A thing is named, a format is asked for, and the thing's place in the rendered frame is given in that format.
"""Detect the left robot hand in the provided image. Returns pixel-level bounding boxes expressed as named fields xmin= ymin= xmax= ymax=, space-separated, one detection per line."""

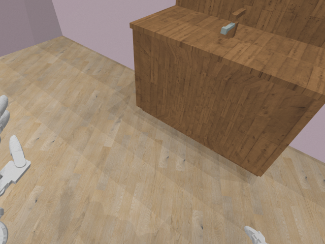
xmin=0 ymin=95 xmax=31 ymax=196

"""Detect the right robot hand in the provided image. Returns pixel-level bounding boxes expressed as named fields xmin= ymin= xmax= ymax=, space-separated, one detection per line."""
xmin=244 ymin=226 xmax=267 ymax=244

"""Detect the tap lever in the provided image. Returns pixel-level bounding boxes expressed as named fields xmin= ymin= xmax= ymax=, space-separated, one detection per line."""
xmin=220 ymin=22 xmax=235 ymax=35

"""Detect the counter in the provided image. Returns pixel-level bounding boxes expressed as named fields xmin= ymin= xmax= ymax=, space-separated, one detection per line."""
xmin=129 ymin=0 xmax=325 ymax=177

